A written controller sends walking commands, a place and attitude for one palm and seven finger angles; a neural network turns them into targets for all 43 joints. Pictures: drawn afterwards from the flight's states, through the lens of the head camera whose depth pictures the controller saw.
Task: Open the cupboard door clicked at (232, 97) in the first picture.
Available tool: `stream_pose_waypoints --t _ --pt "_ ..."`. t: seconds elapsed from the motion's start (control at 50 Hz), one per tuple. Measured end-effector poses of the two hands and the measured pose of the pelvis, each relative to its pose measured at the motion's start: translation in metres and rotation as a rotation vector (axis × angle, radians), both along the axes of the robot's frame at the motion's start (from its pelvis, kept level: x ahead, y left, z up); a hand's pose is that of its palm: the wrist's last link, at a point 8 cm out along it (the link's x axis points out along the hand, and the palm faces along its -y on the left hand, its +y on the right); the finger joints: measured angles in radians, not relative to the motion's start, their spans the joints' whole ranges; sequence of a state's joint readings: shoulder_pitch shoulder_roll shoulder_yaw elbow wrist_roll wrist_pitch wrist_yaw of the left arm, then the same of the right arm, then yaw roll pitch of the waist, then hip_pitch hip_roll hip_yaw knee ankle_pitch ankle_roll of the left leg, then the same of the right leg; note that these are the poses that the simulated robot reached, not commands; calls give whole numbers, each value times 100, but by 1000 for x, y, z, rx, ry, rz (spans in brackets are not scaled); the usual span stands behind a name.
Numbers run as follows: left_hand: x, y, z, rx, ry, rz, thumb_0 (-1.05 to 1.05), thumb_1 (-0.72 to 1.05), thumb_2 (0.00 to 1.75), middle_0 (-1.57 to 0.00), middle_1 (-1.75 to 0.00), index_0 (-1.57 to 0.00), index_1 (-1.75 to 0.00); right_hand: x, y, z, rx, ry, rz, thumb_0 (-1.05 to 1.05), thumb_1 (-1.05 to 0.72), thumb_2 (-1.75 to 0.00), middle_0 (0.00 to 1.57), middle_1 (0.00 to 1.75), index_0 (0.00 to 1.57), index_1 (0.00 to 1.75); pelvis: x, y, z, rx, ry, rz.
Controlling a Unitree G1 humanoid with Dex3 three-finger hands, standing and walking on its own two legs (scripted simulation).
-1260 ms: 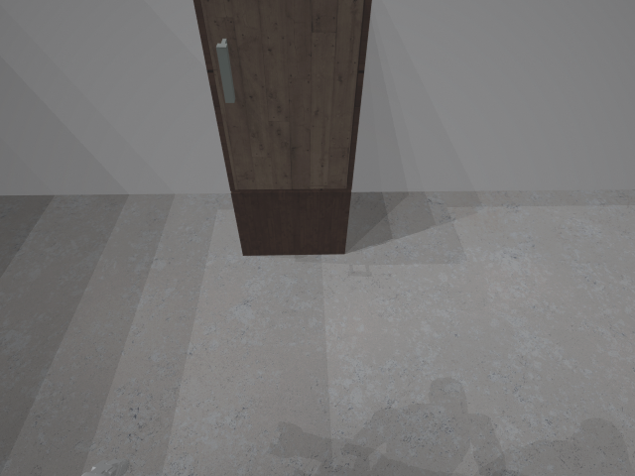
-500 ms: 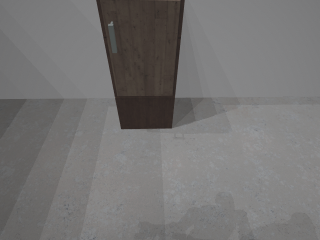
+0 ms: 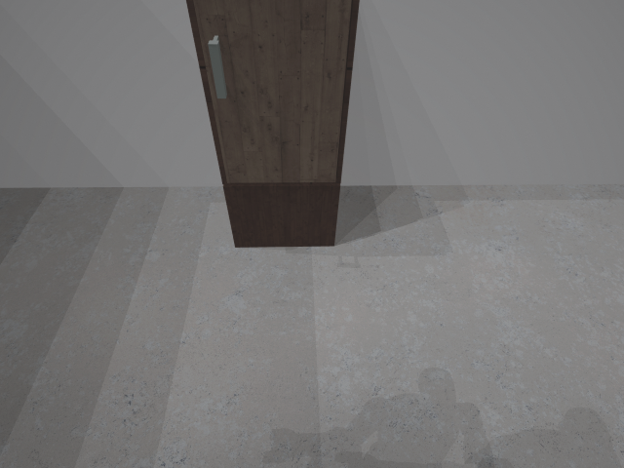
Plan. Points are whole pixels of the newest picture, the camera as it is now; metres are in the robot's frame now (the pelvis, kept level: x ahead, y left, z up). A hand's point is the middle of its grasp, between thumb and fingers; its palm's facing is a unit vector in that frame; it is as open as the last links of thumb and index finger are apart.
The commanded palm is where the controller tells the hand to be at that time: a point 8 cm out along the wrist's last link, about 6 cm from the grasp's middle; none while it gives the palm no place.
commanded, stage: look at it before walking up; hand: left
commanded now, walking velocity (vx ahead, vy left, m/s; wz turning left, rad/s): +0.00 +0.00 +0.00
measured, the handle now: (219, 67) +1.04 +0.31 +0.03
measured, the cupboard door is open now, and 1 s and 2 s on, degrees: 0 0 0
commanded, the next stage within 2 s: walk to a spot facing it in 0.18 s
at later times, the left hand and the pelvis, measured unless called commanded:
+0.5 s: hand out of the picture +0.06 +0.23 -0.18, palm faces +0.05 -0.97 -0.26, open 7.4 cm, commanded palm none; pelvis +0.03 +0.01 -0.01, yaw +3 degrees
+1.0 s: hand (158, 438) +0.20 +0.26 -0.19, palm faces +0.12 -0.98 -0.15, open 7.3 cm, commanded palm none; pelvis +0.18 +0.08 -0.01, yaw +6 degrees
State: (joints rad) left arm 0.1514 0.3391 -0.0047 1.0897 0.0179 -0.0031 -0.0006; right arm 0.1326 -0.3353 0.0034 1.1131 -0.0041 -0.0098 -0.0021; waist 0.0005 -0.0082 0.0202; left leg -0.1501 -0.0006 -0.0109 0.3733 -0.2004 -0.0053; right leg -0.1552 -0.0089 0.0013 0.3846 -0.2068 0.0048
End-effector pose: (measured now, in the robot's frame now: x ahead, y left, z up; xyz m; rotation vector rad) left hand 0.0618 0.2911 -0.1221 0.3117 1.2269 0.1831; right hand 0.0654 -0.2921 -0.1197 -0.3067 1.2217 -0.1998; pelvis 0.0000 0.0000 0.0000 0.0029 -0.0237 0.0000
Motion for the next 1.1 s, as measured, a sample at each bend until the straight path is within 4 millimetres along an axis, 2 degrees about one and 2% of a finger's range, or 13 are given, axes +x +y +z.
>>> stream_pose_waypoints --t 0.3,0.38,0.46,0.54,0.64,0.7,0.78,0.9,1.0,1.1 --pt "9 2 2 4 -13 0 1 90 90 -20 -30 -21 -30 14 1 2 -2 -18 11 1 -90 -89 20 30 20 30 6 1 1 0 0 1" --pt "8 -2 -1 -1 -9 14 1 91 90 -20 -30 -21 -30 14 7 -2 7 -7 14 1 -90 -89 20 30 20 30 10 1 -1 -3 5 9" --pt "-2 -11 -14 -47 12 53 1 91 90 -20 -30 -21 -30 8 23 -12 34 46 21 1 -91 -89 20 30 20 30 22 5 -5 -15 13 32" --pt "-25 -17 -29 -109 48 127 1 91 90 -20 -30 -21 -30 6 49 -16 55 119 35 1 -91 -89 20 30 20 30 40 18 -9 -30 17 76" --pt "-54 -10 -53 -173 177 208 1 91 90 -20 -30 -21 -30 20 87 -23 62 132 41 1 -91 -89 20 30 20 30 66 46 -20 -24 10 111" --pt "-53 -5 -51 -187 253 210 1 91 90 -20 -30 -21 -30 20 109 -21 73 134 3 1 -91 -89 20 30 20 30 83 59 -17 -21 14 98" --pt "-19 4 -41 -199 234 209 1 91 90 -20 -30 -20 -30 12 137 -13 100 203 -29 1 -91 -89 20 30 20 30 107 70 -6 -23 19 112" --pt "56 9 -36 -208 136 203 1 91 90 -19 -30 -20 -30 9 167 -9 141 314 -73 1 -91 -89 20 30 20 30 143 79 -1 -27 19 121" --pt "126 14 -38 -193 85 171 1 93 90 -19 -30 -20 -30 24 178 -15 162 354 -122 1 -90 -89 20 30 20 30 182 78 -7 -17 15 109" --pt "214 9 -41 -179 9 110 1 93 90 -19 -30 -20 -30 49 175 -28 179 399 -160 1 -90 -89 20 30 20 30 228 72 -18 -14 10 97"
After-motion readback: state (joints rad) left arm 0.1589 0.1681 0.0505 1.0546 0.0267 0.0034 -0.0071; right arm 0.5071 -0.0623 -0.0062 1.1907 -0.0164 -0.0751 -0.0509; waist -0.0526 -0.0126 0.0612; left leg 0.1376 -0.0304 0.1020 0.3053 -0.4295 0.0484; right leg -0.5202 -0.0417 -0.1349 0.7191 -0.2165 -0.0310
